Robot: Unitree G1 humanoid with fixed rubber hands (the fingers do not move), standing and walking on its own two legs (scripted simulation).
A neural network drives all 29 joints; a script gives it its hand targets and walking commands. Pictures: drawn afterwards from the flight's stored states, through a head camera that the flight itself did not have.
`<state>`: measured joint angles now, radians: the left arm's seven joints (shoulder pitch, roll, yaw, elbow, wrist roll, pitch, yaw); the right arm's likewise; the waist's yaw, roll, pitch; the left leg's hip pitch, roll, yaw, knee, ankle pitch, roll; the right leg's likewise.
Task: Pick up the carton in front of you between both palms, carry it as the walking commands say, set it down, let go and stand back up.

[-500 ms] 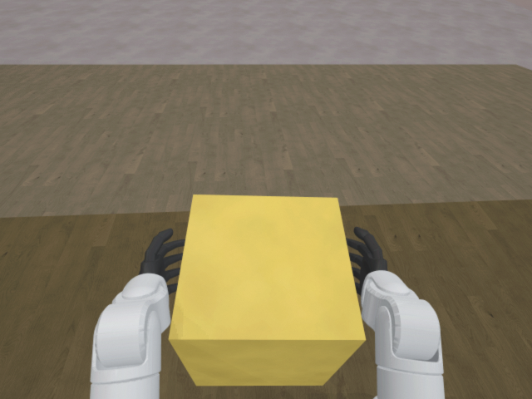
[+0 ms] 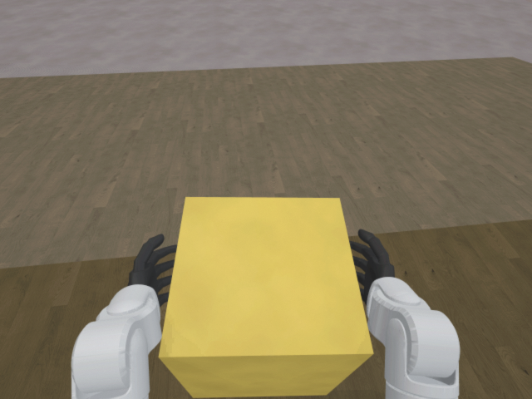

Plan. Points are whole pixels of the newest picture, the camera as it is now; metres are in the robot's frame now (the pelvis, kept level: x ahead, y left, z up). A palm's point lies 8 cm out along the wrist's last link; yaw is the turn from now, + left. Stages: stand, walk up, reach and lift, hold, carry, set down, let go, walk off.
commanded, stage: carry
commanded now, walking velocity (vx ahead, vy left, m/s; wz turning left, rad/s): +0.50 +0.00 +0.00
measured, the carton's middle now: (261, 304) +0.26 +0.00 +0.04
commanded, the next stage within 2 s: none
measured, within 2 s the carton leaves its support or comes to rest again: neither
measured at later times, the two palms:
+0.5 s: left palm (173, 145) +0.57 +0.16 +0.10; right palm (324, 141) +0.57 -0.14 +0.11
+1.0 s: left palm (199, 65) +0.92 +0.14 +0.12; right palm (308, 65) +0.92 -0.16 +0.11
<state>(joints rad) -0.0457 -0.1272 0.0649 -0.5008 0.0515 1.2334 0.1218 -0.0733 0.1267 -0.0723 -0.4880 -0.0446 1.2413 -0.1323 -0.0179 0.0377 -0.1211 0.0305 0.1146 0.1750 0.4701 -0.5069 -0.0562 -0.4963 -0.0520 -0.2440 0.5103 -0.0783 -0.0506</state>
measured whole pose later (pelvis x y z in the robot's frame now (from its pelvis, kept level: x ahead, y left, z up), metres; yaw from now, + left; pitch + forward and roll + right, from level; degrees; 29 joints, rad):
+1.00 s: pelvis +0.67 -0.01 +0.00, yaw +0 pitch +2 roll +0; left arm -0.11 -0.13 0.07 -0.54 0.06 1.25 0.12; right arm -0.11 0.13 -0.08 -0.53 -0.06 1.24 -0.11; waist 0.00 0.02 -0.08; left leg 0.09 0.08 0.20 0.44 -0.52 -0.04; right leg -0.50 -0.05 -0.22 0.52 -0.06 -0.06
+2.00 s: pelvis +1.32 -0.02 -0.06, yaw +2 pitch +4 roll +1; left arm -0.48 -0.12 0.22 -0.18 0.08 1.10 0.15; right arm -0.52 0.05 -0.21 -0.11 0.01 1.09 -0.15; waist -0.05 0.02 -0.02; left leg -0.21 -0.05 0.04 1.00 -0.55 0.06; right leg -0.49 0.03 -0.13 0.54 0.00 -0.10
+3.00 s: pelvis +1.94 +0.09 -0.14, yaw +21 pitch +4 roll +0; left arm -0.47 -0.08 0.20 -0.11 0.04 1.09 0.15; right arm -0.48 0.07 -0.20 -0.10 -0.02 1.08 -0.15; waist 0.01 0.01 -0.08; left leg -0.24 -0.11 0.04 1.09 -0.51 0.06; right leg -0.49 0.08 -0.11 0.51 0.05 -0.11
